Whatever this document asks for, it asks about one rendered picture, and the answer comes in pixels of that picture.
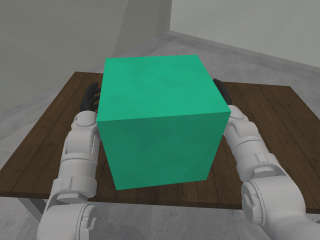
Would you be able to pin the robot right upper arm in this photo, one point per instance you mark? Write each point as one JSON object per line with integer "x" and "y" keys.
{"x": 275, "y": 204}

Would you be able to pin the robot left upper arm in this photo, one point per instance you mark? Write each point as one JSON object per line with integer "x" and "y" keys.
{"x": 70, "y": 222}

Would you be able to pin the left robot forearm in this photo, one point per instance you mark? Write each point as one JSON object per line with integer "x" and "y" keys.
{"x": 76, "y": 178}

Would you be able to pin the right robot forearm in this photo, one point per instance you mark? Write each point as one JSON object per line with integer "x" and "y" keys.
{"x": 249, "y": 150}

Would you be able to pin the robot right hand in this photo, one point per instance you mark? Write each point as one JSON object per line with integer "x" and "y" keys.
{"x": 223, "y": 91}

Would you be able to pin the robot left hand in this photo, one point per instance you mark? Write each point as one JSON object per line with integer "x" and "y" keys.
{"x": 87, "y": 103}

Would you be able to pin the carton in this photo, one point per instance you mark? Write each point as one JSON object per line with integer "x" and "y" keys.
{"x": 161, "y": 120}

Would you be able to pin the table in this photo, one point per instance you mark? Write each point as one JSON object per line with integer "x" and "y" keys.
{"x": 288, "y": 127}

